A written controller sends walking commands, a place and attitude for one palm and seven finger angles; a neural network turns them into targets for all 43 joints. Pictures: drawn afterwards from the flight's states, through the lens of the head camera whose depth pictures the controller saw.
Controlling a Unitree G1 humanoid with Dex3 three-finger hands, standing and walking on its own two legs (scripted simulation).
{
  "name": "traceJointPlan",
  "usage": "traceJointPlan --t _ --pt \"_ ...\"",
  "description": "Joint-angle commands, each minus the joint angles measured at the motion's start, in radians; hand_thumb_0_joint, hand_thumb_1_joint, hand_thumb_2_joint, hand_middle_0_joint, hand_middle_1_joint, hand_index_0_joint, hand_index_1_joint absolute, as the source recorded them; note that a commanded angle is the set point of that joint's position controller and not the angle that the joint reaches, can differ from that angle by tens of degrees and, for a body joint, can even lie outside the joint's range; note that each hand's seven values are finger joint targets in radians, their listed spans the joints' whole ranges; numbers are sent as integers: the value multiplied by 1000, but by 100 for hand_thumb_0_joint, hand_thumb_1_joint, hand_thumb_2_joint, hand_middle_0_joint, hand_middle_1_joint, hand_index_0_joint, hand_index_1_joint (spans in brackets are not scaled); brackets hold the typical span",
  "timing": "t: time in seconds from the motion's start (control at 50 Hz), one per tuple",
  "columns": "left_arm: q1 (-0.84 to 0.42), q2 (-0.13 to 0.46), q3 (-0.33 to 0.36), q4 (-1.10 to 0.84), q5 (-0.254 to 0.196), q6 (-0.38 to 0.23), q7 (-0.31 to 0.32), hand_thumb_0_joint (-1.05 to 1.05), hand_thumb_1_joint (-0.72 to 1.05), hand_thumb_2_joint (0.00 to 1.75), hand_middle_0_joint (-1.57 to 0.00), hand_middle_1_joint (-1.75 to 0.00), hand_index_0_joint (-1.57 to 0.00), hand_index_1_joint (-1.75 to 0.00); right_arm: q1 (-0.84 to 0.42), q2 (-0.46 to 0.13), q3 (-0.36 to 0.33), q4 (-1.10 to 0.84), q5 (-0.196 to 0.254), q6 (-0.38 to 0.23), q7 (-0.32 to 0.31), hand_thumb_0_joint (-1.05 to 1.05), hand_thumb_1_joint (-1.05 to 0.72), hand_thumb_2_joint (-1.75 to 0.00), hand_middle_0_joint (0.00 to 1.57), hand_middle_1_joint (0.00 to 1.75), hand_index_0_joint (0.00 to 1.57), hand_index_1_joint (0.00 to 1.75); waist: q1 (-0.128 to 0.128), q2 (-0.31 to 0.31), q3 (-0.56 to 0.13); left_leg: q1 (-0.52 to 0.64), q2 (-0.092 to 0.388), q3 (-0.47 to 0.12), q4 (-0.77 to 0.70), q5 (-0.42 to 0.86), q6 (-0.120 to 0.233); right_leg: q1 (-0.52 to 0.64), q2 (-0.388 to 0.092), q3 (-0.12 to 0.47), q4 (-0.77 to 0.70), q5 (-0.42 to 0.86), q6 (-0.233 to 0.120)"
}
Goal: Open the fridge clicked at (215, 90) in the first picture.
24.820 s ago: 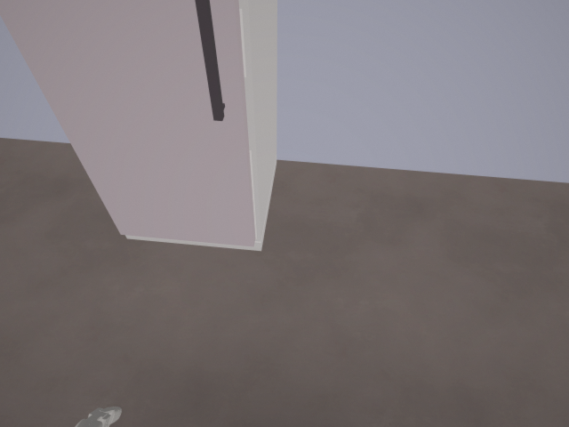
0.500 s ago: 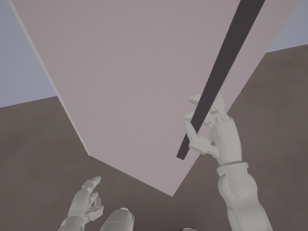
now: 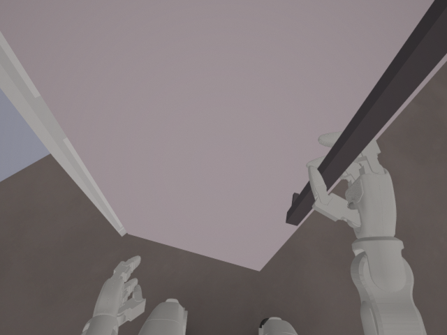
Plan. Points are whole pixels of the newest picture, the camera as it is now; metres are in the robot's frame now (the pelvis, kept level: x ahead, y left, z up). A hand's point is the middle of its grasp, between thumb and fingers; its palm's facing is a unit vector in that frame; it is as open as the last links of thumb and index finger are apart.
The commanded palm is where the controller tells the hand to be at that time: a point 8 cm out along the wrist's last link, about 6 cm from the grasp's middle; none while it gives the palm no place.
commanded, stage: walk backward, drawing the door open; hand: right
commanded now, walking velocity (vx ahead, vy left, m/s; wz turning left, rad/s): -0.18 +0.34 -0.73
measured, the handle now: (346, 136) +0.35 -0.12 +0.20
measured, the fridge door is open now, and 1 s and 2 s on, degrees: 61 67 69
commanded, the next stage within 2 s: stop walking and hold the door back in 0.06 s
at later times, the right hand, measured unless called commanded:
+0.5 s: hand (294, 241) +0.22 -0.06 +0.15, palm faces +0.42 +0.87 -0.24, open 6.5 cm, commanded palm +0.20 -0.10 +0.14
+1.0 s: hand (301, 214) +0.26 -0.07 +0.15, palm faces +0.45 +0.87 -0.20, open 5.9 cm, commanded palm +0.22 -0.11 +0.14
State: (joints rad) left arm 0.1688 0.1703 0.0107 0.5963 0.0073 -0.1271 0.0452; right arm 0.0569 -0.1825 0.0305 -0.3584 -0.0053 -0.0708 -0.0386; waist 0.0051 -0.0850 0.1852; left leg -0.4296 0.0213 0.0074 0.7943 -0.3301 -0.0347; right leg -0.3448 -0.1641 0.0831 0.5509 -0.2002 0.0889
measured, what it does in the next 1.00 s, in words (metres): steps to the left, turning right: left foot, then right foot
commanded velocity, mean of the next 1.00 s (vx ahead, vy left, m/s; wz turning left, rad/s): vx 0.13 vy -0.11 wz -0.10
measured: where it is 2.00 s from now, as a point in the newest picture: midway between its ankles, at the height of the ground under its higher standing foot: outside the picture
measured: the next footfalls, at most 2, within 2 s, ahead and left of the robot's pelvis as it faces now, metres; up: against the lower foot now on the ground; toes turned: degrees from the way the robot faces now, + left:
left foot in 0.02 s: +0.09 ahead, +0.16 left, +0.00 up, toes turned +1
right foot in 0.40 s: -0.09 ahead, +0.09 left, +0.00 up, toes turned -22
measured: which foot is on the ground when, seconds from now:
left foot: up 0.00-0.00, down 0.02-0.38, up 0.40-0.58, down 0.60-0.90, up 0.92-1.00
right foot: down 0.00-0.02, up 0.04-0.38, down 0.40-0.60, up 0.62-0.88, down 0.90-1.00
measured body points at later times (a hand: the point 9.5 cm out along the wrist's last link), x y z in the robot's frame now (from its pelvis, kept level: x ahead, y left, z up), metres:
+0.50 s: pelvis -0.09 +0.20 +0.02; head -0.07 +0.22 +0.46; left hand +0.17 +0.37 -0.07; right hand +0.19 -0.10 +0.17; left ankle -0.03 +0.29 -0.65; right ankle -0.12 +0.11 -0.72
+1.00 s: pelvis -0.13 +0.23 +0.01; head -0.10 +0.25 +0.45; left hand -0.02 +0.50 -0.12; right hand +0.23 -0.11 +0.17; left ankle -0.05 +0.34 -0.69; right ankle -0.15 +0.10 -0.72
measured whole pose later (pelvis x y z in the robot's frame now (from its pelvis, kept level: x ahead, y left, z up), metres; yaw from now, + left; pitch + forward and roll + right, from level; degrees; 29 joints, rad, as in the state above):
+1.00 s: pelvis -0.13 +0.23 +0.01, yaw -16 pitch -2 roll -2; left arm 0.36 0.31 0.04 0.79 -0.03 -0.07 0.12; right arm -0.79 -0.36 -0.24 1.01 0.03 -0.21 -0.04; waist 0.08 -0.03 0.07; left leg -0.48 0.07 0.00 0.91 -0.41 -0.02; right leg -0.25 -0.05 -0.13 0.56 -0.27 -0.01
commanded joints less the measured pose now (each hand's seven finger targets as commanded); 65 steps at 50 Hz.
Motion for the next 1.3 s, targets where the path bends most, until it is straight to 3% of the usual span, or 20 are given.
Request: traceJointPlan --t 0.0,0.04,0.08,0.16,0.32,0.34,0.36,0.38,0.42,0.52,0.54,0.58,0.6,0.64,0.84,0.9,0.96,1.04,1.12,1.28 --pt "-119 59 40 -146 -34 -28 18 0 90 90 -20 -30 -20 -30 -221 -125 -111 -343 -13 -103 -20 0 -90 -90 45 140 45 140 -5 202 -380 327 97 -12 -500 -7 48 -94 124 -159 274 -348 -69" --pt "-108 59 68 -132 -11 -40 37 0 90 90 -20 -30 -20 -30 -169 -195 -194 -347 -20 -91 -19 0 -90 -90 45 140 45 140 -29 481 -394 165 352 -332 -577 -69 214 -170 182 -93 883 -462 -55" --pt "-146 27 35 -130 6 -36 39 0 90 90 -20 -30 -20 -30 -156 -161 -168 -373 -9 -111 -16 0 -90 -90 45 140 45 140 -18 235 -334 298 296 -164 -469 143 249 -245 127 -122 870 -367 -40" --pt "-119 59 22 -110 4 -10 61 0 90 90 -20 -30 -20 -30 -89 -134 -164 -125 9 -96 -44 0 -90 -90 45 140 45 140 -24 237 -387 396 293 -54 -467 317 223 -154 143 -179 620 -383 -45" --pt "-36 134 -9 -77 -25 43 56 0 90 90 -20 -30 -20 -30 -640 -176 -114 185 19 -99 -103 0 -90 -90 45 140 45 140 11 258 -408 341 177 -8 -661 372 -208 296 280 -296 -220 -369 -137" --pt "-12 149 -10 -58 -27 64 48 0 90 90 -20 -30 -20 -30 -693 -198 -104 240 36 -101 -94 0 -90 -90 45 140 45 140 56 147 -380 182 96 66 -464 346 -275 483 221 -258 -433 -253 -188" --pt "-91 189 -18 -98 -9 62 40 0 90 90 -20 -30 -20 -30 -782 -177 -82 252 67 -114 -95 0 -90 -90 45 140 45 140 46 -328 -348 80 -25 140 47 161 -220 440 -94 34 -574 -146 -278" --pt "-184 139 -19 -158 26 63 25 0 90 90 -20 -30 -20 -30 -800 -182 -113 355 41 -99 -113 0 -90 -90 45 140 45 140 -37 -447 -298 43 52 -98 555 -246 9 129 -316 197 -380 11 -355" --pt "-37 182 44 -64 -33 80 21 0 90 90 -20 -30 -20 -30 -849 -340 -250 466 10 -118 -82 0 -90 -90 45 140 45 140 -9 -52 -341 -253 53 -83 485 -167 23 278 -207 122 -243 -76 -344" --pt "-42 200 27 -84 -45 66 60 0 90 90 -20 -30 -20 -30 -1011 -203 -140 618 48 -69 -46 0 -90 -90 45 140 45 140 -28 20 -370 286 -10 145 -192 11 -21 73 -10 -108 -33 -95 -211" --pt "-41 192 25 -71 -49 63 60 0 90 90 -20 -30 -20 -30 -1065 -244 -160 687 40 -72 -45 0 -90 -90 45 140 45 140 -28 115 -376 382 58 31 -323 3 8 -25 58 -138 116 -211 -165" --pt "-67 191 43 -69 -37 69 69 0 90 90 -20 -30 -20 -30 -1062 -380 -244 812 38 -69 -52 0 -90 -90 45 140 45 140 -60 366 -302 340 472 -656 -578 -119 192 -294 181 -67 581 -413 -79" --pt "-56 186 37 -37 -18 62 60 0 90 90 -20 -30 -20 -30 -1075 -421 -272 833 31 -75 -48 0 -90 -90 45 140 45 140 -39 204 -320 236 453 -628 -584 -282 200 -239 167 -2 655 -327 -67" --pt "-31 197 47 4 -29 57 53 0 90 90 -20 -30 -20 -30 -1221 -473 -303 870 33 -111 -45 0 -90 -90 45 140 45 140 -19 393 -318 286 395 -518 -515 -229 169 -321 148 34 718 -233 -58" --pt "104 220 51 94 -19 16 68 0 90 90 -20 -30 -20 -30 -1343 -460 -322 1152 15 -211 -14 0 -90 -90 45 140 45 140 35 213 -419 52 176 -92 -356 -223 79 302 192 -254 -99 -171 -84" --pt "108 255 51 40 -37 4 61 0 90 90 -20 -30 -20 -30 -1390 -358 -258 1100 40 -226 2 0 -90 -90 45 140 45 140 28 -206 -382 -174 -28 77 223 -214 4 286 -210 314 -371 -253 -275" --pt "112 251 40 51 -41 11 73 0 90 90 -20 -30 -20 -30 -1367 -447 -300 1115 28 -210 -16 0 -90 -90 45 140 45 140 14 22 -343 -62 46 7 111 -91 15 139 -190 179 -269 -163 -302" --pt "135 263 31 52 -40 4 75 0 90 90 -20 -30 -20 -30 -1314 -398 -261 1110 20 -186 -7 0 -90 -90 45 140 45 140 12 -83 -440 279 2 69 -317 95 38 134 -51 -121 -1 149 -151" --pt "149 241 50 40 -42 -2 58 0 90 90 -20 -30 -20 -30 -1144 -560 -383 1150 6 -149 -23 0 -90 -90 45 140 45 140 -11 294 -448 478 356 -394 -449 384 198 -217 124 -60 494 -356 -66" --pt "92 220 5 51 -13 -13 81 0 90 90 -20 -30 -20 -30 -1175 -515 -384 1112 8 -172 -30 0 -90 -90 45 140 45 140 -8 259 -404 272 208 -109 -431 233 155 17 136 -160 143 -122 -71"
